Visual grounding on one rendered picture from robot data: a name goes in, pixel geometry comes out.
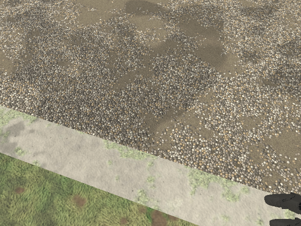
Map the right robot hand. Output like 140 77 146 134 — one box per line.
264 192 301 226

